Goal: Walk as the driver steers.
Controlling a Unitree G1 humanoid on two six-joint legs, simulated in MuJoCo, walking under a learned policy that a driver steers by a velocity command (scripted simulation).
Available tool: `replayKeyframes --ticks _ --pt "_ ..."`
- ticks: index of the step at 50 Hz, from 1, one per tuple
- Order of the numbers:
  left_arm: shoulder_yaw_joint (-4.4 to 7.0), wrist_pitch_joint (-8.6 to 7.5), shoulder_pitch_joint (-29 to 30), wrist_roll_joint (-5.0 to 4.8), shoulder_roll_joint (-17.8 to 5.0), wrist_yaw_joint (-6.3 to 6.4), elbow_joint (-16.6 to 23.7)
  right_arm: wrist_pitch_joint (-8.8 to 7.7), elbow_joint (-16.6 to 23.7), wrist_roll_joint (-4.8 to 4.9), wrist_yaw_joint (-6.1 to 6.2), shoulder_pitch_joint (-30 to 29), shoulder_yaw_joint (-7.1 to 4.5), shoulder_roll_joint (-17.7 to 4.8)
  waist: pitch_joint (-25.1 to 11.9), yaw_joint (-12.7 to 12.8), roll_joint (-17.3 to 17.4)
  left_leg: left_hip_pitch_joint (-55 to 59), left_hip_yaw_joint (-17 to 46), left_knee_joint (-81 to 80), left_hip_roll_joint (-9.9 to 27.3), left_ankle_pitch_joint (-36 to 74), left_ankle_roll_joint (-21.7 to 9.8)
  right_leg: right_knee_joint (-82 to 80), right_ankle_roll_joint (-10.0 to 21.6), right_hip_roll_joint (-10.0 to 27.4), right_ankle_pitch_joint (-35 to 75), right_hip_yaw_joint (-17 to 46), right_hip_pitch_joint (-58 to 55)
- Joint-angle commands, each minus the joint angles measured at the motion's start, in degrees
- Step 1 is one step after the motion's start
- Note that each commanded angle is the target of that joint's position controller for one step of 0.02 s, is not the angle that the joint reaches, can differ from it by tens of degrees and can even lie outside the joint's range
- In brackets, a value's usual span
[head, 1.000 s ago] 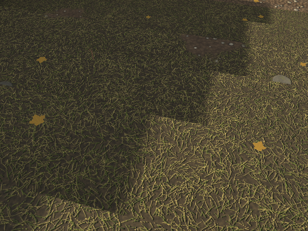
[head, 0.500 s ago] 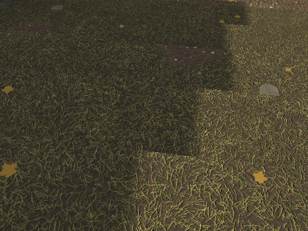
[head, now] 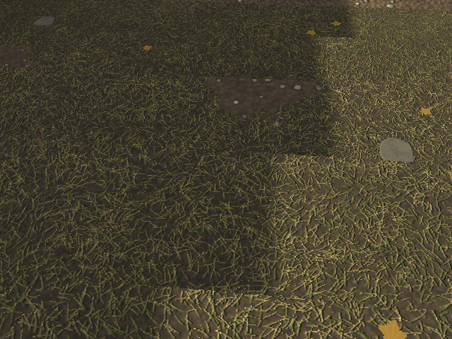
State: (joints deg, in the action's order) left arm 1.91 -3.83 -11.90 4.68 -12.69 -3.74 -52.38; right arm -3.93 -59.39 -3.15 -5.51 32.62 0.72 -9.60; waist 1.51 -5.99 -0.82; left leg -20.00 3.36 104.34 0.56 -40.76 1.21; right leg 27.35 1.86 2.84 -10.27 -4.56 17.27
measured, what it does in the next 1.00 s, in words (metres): goes down: left foot, then right foot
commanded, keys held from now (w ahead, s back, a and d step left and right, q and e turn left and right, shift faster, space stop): w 0.60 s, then w+e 0.38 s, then e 0.02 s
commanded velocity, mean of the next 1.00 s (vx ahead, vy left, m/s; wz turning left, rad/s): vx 0.50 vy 0.00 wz -0.12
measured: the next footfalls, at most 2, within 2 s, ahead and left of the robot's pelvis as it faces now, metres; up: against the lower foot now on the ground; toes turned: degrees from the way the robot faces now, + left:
left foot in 0.34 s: +0.38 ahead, +0.13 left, +0.00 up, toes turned +3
right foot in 0.86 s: +0.54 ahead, -0.10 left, +0.00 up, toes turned -8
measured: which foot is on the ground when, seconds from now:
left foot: up 0.00-0.32, down 0.34-0.90, up 0.92-1.00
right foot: down 0.00-0.38, up 0.40-0.84, down 0.86-1.00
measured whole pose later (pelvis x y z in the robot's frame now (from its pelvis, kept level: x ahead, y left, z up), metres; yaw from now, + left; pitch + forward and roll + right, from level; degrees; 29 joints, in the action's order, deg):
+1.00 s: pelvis +0.53 -0.02 -0.04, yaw -10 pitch -1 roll -1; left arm 3.9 -10.0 -22.8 3.8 -12.3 -2.9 -53.9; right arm -5.4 -51.3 -4.5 -3.3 14.5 -2.3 -11.9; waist 0.3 2.4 0.3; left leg -27.6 4.9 79.4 -0.3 -29.2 -2.4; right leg 47.5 5.9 -5.0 -27.7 -1.1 18.8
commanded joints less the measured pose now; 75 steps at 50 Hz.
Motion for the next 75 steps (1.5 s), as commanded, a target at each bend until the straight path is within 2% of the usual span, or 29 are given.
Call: replayKeyframes --ticks 1,3,9,16,18,20,21,22,26,35,40,43,44,45,46,47,48,53,56,59,62,63,64,65,66,67,69,72,75 --pt "1.54 -0.13 -15.5 1.01 -8.2 -0.47 -1.9 -2.83 9.8 0.79 1.68 -10.2 -2.25 -6.3 -1.3 6.3 -1.6 -30.8 -1.7 -2.7 5.7 9.8 -3.2 -6.9 19.6 21.7 29.0 18.8 -13.4" --pt "-1.3 -2.24 -8.6 0.13 1.2 1.61 -0.1 -1.71 10.6 -2.84 3.15 -10.6 0.91 3.4 4.6 2.2 1.6 -26.3 4.8 -26.1 11.8 26.0 -8.2 -16.1 16.7 18.4 10.2 17.5 2.2" --pt "1.29 -3.89 -7.8 -0.86 -8.1 0.1 0.4 0.73 13.7 -0.75 0.28 -20.4 0.58 -3.1 2.8 3.6 -0.4 -11.0 -1.4 -62.0 5.5 46.7 -5.5 -16.4 15.1 12.4 22.5 9.1 3.0" --pt "2.43 -2.16 -18.4 -0.57 -7.7 0.41 -4.3 -0.26 18.0 -0.29 2.26 -36.2 -2.2 -9.0 3.0 8.6 -1.9 -10.9 -6.1 -74.0 1.3 41.6 -8.0 -10.1 10.5 12.8 22.0 7.6 -19.1" --pt "3.03 -2.4 -15.7 -0.34 -8.6 0.58 -3.0 -1.83 16.6 0.94 2.89 -29.8 -4.65 -13.4 -3.5 4.6 -1.2 10.8 -7.9 -70.5 -1.3 45.3 -12.2 0.6 5.9 6.9 33.5 1.9 -11.0" --pt "-0.23 -3.12 -20.1 0.21 0.0 -0.85 -1.5 -1.71 9.5 1.11 3.62 -1.8 -4.94 -15.0 -24.4 -2.9 13.0 53.8 27.7 -82.5 20.7 36.2 -27.4 30.8 -1.2 -6.8 -19.4 -0.3 18.9" --pt "1.19 -2.57 -7.9 -1.41 -3.6 -1.56 0.4 -2.06 6.0 -0.5 4.31 3.8 -5.46 -13.6 -12.8 -7.2 5.8 47.7 31.5 -90.1 19.0 17.0 -20.6 37.5 1.8 -4.2 -23.3 7.2 29.4" --pt "1.7 -2.76 -3.2 -2.26 -4.3 -0.27 1.3 -3.0 6.9 0.37 4.76 -4.1 -5.84 -14.0 -1.6 -3.6 5.3 33.8 26.2 -92.1 17.6 14.3 -17.2 39.0 3.2 -0.5 -17.5 8.2 31.0" --pt "0.39 -2.09 -6.7 0.93 2.1 2.94 -0.2 -3.05 7.9 0.95 4.98 -15.4 -3.01 -3.1 -0.6 5.3 2.1 13.4 12.8 -98.5 14.6 29.7 -17.1 32.3 4.2 4.5 -11.5 8.6 14.3" --pt "0.63 -1.49 -3.9 0.1 -0.1 -1.08 1.4 -2.94 3.9 -3.67 1.64 -9.4 -3.51 -5.9 2.0 6.4 5.2 -0.5 -4.1 -94.4 11.4 40.4 -14.5 28.1 0.5 1.3 16.8 5.3 4.2" --pt "1.87 -3.03 3.6 -0.16 -2.7 0.34 6.7 -3.05 2.9 -2.58 4.47 -4.8 -3.07 -6.2 3.6 3.5 3.7 21.9 -2.5 -84.7 16.5 50.5 -13.5 24.9 1.8 2.3 -0.8 5.3 18.3" --pt "4.13 -4.07 -10.0 -1.27 -5.3 0.68 3.3 -2.67 5.4 -2.16 4.21 -10.9 -4.38 -11.1 0.5 10.4 1.8 8.4 -11.4 -67.3 11.2 63.7 -10.5 20.6 3.2 -5.0 -1.3 -4.0 -8.9" --pt "5.31 -5.25 -20.0 -0.82 -6.9 1.39 0.0 -2.69 5.4 -2.13 3.13 -11.5 -5.45 -13.5 -1.8 14.2 -1.8 -1.1 -13.5 -51.0 7.0 59.6 -9.5 16.4 5.4 -8.6 0.8 -4.7 -20.8" --pt "5.67 -5.71 -26.1 -0.34 -9.7 2.69 -0.7 -2.73 6.4 -3.84 1.82 -9.2 -4.18 -7.7 -8.9 15.0 -14.1 -14.6 -12.7 -25.2 -1.5 23.2 -5.0 8.0 17.7 0.2 8.9 14.5 -34.1" --pt "4.26 -5.95 -29.2 0.63 -10.1 2.24 -1.4 -3.74 9.3 -2.84 0.12 -11.3 -2.14 -0.6 -12.1 13.9 -10.1 -26.2 -2.1 -16.9 -6.0 1.7 -4.8 1.0 26.4 9.9 23.1 36.8 -38.0" --pt "4.05 -7.35 -27.5 0.92 -8.0 1.49 -2.0 -3.9 15.9 0.5 -0.03 -24.6 -2.75 -2.8 2.6 16.7 -6.8 -39.7 5.1 -19.9 -4.2 4.6 -5.1 -4.6 24.7 14.4 4.7 46.6 -27.1" --pt "2.91 -7.7 -21.0 -1.21 -4.5 0.93 -2.0 -3.35 16.6 0.02 1.68 -29.0 -4.07 -7.1 6.3 13.6 -2.6 -40.4 6.0 -19.1 -0.5 9.0 -4.3 -1.3 23.1 14.3 -1.1 44.3 -19.7" --pt "-0.83 -5.41 -4.8 -0.94 0.5 2.69 3.8 -1.39 17.4 -3.42 4.23 -19.8 -1.14 -1.3 1.7 1.4 -0.4 -9.4 -1.3 -41.3 2.3 43.7 -1.8 6.9 13.0 -1.9 3.3 17.9 23.2" --pt "-0.29 -6.29 -11.8 -1.75 -2.9 5.5 3.7 -2.25 17.5 -1.05 3.07 -21.8 -1.22 -4.7 1.6 6.9 4.9 1.4 -4.2 -66.6 2.1 75.0 0.4 16.9 6.1 -10.1 -18.3 10.9 30.4" --pt "-0.68 -5.78 -20.2 -3.3 -5.6 2.58 2.8 0.06 19.1 -1.34 2.88 -22.1 -1.83 -5.7 5.0 5.9 1.5 14.1 -5.7 -71.6 2.2 65.0 2.1 18.8 9.0 -5.7 -24.7 23.6 32.2" --pt "-1.86 -2.96 -22.2 -6.5 -4.3 1.87 2.0 0.3 14.3 -1.0 3.33 -16.3 -3.89 -10.8 5.2 5.6 1.5 11.7 -4.2 -99.0 5.3 71.6 -2.2 37.4 5.5 -6.7 -12.7 27.7 7.5" --pt "-2.77 -1.69 -21.5 -4.97 -4.0 -0.03 2.2 -0.32 11.2 -1.29 3.96 -4.6 -4.57 -11.0 -2.1 0.5 2.6 28.3 -3.1 -95.8 11.1 79.8 -8.1 50.8 1.4 -8.1 -0.2 23.4 11.3" --pt "-4.31 -1.61 -34.8 -2.6 6.1 -0.88 1.9 -0.53 11.6 -0.07 3.97 1.0 -5.56 -14.9 -28.6 6.4 19.5 65.2 7.3 -64.0 26.9 124.6 -27.3 77.1 -5.8 -11.7 -36.5 12.8 29.8" --pt "-3.35 -0.48 -29.4 -2.96 -0.8 -0.33 6.0 0.05 14.2 -2.0 3.05 -1.2 -5.84 -13.3 -33.7 0.1 12.2 71.1 17.6 -64.9 31.6 125.8 -33.4 90.7 -8.0 -12.9 -45.5 11.4 44.1" --pt "-1.83 1.13 -16.7 -3.4 -4.4 0.32 10.8 0.39 15.3 -3.97 3.6 -4.1 -6.08 -13.9 -23.5 -1.7 4.5 58.9 13.5 -68.9 28.5 115.6 -26.2 93.0 -7.9 -10.9 -40.6 10.9 49.1" --pt "-1.47 1.99 -12.8 -2.28 -5.0 1.24 14.4 0.36 17.7 -2.03 2.57 -15.2 -5.5 -14.4 -18.4 3.4 5.8 43.9 17.6 -74.6 29.6 89.1 -25.0 87.7 -8.5 -6.8 -36.0 11.9 50.4" --pt "-3.22 2.27 -14.8 -1.59 0.5 1.13 12.3 -1.03 18.6 1.69 1.12 -25.2 -2.34 -7.6 -6.1 12.8 0.9 2.5 4.0 -82.5 22.2 89.6 -22.1 72.6 -8.5 0.5 -28.2 11.5 27.2" --pt "-2.95 1.33 -24.7 -0.9 2.5 -2.97 3.9 -3.36 17.9 2.1 2.26 -29.3 -1.64 -5.6 -3.9 16.4 -2.8 -15.5 -11.2 -83.2 4.3 61.4 -12.1 30.6 -9.2 4.9 9.1 6.4 5.1" --pt "-0.92 0.83 -17.5 -3.72 -2.0 -3.85 2.6 -2.64 13.5 3.07 1.19 -22.9 -3.34 -11.5 -3.1 12.8 3.9 -13.8 -3.9 -80.0 8.8 53.6 -10.3 14.4 -10.5 -0.1 8.8 0.4 -8.0"
Over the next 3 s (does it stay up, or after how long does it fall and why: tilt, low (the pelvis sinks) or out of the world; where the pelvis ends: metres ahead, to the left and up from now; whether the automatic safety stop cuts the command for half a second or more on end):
stays up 1.07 -0.12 -0.17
